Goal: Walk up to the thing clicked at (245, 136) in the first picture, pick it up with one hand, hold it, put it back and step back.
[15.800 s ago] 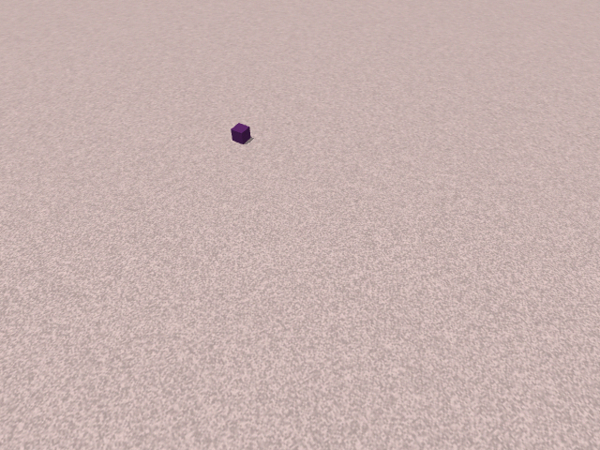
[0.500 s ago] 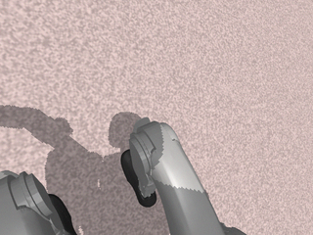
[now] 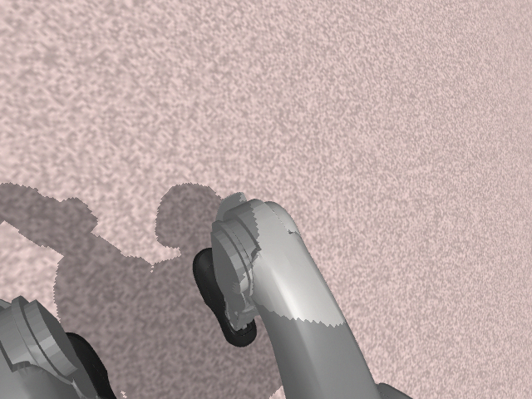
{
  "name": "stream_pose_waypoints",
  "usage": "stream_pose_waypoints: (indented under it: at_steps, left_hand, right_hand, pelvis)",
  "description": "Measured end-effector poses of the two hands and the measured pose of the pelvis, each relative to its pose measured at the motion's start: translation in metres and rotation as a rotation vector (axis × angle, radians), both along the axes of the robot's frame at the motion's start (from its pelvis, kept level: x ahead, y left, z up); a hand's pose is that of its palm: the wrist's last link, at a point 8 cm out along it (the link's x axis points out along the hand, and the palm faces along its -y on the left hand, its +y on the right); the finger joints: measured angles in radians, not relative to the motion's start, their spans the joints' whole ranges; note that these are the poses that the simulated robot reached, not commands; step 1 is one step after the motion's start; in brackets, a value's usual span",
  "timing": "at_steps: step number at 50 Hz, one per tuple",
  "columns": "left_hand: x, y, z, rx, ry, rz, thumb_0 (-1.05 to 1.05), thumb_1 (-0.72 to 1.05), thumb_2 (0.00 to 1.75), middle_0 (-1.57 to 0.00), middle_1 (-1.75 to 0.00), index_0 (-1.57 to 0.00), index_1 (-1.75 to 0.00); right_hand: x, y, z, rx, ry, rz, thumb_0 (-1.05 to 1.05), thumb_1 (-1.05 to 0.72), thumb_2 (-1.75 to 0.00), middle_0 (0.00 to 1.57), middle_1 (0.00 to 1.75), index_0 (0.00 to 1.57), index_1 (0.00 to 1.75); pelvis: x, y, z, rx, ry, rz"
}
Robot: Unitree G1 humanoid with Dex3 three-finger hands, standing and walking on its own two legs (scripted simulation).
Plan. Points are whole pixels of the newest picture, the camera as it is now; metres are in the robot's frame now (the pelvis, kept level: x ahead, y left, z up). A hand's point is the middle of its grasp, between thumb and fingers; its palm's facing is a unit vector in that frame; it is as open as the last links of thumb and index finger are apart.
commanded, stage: rest palm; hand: left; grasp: from above
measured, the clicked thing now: out of the picture +0.46 +0.32 -0.29
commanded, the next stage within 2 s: close in 0.34 s
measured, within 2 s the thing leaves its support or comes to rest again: neither
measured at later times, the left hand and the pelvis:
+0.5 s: hand out of the picture +0.45 +0.31 -0.27, palm faces -0.11 -0.43 -0.90, open 13.4 cm; pelvis +0.00 +0.00 -0.01, yaw -1 degrees
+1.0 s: hand out of the picture +0.46 +0.30 -0.26, palm faces -0.13 -0.40 -0.91, open 11.1 cm; pelvis +0.00 +0.00 +0.00, yaw -1 degrees
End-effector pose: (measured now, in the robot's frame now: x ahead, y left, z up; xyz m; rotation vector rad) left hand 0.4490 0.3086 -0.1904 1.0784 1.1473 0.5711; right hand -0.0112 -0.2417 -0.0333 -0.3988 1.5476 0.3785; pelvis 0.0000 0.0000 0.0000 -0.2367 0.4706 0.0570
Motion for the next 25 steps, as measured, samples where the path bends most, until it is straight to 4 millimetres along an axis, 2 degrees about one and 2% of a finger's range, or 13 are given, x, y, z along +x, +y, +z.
stream_pose_waypoints:
  at_steps: [14,25]
  left_hand:
    - [-0.004,0.002,-0.019,-0.004,-0.002,0.035,0.0,-0.52,1.0,-0.15,-0.96,-0.11,-0.99]
    - [0.001,0.006,-0.024,-0.007,-0.016,0.054,0.0,-0.44,0.98,-0.2,-0.94,-0.17,-0.97]
  right_hand:
    - [0.001,0.001,0.003,0.001,0.019,0.04,0.0,-0.91,-0.91,0.19,0.3,0.2,0.3]
    - [0.003,0.0,0.003,-0.003,0.022,0.057,0.0,-0.91,-0.91,0.19,0.3,0.2,0.3]
  pelvis:
    - [-0.001,0.002,-0.005,-0.011,-0.021,-0.002]
    - [0.001,0.003,-0.009,-0.016,-0.031,-0.002]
